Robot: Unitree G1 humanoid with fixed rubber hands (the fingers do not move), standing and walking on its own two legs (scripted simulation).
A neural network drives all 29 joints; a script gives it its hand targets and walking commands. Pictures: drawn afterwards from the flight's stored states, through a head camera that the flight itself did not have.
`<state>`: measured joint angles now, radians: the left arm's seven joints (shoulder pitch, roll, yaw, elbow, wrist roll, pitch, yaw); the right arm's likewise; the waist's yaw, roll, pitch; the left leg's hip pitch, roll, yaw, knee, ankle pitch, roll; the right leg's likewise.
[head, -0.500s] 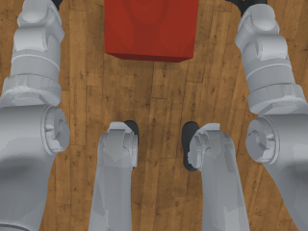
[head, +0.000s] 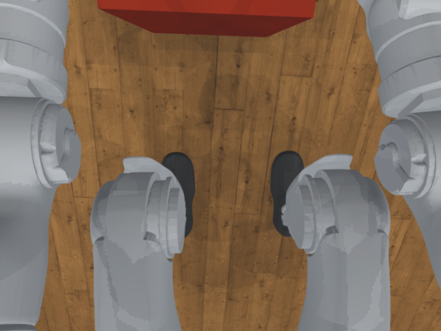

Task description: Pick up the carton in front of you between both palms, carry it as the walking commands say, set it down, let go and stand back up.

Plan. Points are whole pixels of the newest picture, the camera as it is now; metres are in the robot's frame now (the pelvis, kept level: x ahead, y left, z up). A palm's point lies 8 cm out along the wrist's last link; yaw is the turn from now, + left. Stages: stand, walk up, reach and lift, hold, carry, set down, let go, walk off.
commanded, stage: reach and lift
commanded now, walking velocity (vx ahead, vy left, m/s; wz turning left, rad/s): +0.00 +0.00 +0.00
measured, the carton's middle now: out of the picture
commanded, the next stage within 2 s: none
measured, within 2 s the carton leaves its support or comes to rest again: leaves its support in 0.80 s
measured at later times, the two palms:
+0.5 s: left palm out of the picture +0.57 +0.20 -0.17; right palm out of the picture +0.57 -0.11 -0.17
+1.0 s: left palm out of the picture +0.53 +0.20 -0.06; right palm out of the picture +0.55 -0.10 -0.06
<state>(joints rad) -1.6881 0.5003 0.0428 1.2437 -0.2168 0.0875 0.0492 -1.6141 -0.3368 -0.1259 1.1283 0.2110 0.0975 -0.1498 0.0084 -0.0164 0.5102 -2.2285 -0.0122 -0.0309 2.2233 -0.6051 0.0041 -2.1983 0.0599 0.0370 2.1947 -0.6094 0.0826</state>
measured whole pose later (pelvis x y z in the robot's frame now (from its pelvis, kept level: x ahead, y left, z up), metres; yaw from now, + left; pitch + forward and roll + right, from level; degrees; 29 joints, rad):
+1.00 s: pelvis +0.00 -0.01 +0.03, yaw +2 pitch +39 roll -2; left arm -1.34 0.22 0.28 0.82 0.03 0.37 0.08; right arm -1.28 -0.09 -0.40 0.76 -0.01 0.33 -0.17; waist 0.03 -0.05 0.13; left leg -2.22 -0.05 -0.06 2.10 -0.56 -0.04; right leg -2.18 0.09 0.05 2.09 -0.59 0.08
